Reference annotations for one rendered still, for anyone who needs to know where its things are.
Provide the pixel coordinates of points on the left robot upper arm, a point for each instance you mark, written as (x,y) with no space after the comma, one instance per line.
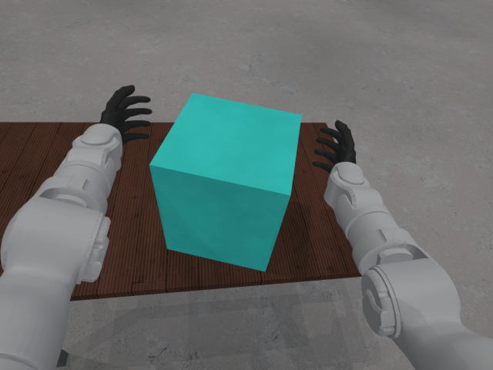
(56,246)

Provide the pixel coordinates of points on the right robot hand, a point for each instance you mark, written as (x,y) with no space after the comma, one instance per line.
(344,150)

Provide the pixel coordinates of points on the carton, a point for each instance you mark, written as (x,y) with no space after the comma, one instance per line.
(223,179)

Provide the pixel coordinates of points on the robot left forearm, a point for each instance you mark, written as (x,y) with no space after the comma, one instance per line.
(84,178)

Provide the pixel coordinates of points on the table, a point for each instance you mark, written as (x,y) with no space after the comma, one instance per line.
(310,245)

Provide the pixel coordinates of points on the right robot upper arm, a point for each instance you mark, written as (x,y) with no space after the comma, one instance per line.
(414,303)

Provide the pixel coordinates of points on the left robot hand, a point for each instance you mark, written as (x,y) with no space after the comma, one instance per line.
(116,113)

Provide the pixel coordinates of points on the robot right forearm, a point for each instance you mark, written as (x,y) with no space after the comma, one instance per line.
(368,225)

